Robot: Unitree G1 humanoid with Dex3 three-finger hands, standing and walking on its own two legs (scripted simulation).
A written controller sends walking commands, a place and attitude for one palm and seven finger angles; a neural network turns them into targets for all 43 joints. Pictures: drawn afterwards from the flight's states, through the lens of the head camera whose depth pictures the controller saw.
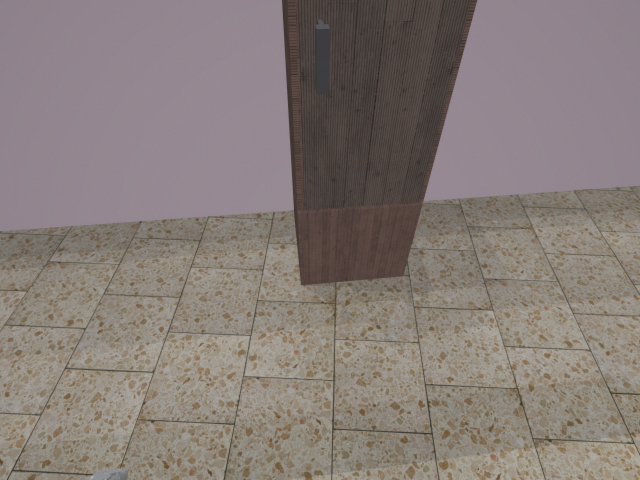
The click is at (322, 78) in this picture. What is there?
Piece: cupboard door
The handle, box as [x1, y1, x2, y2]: [315, 19, 329, 93]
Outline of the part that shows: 317,19 317,23 315,25 315,89 316,93 327,93 329,28 327,24 322,23 321,19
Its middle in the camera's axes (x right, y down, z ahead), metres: +0.00 -0.40 +0.84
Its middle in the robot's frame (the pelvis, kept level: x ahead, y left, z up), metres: +0.91 +0.05 +0.13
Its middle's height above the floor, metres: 0.90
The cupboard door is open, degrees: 0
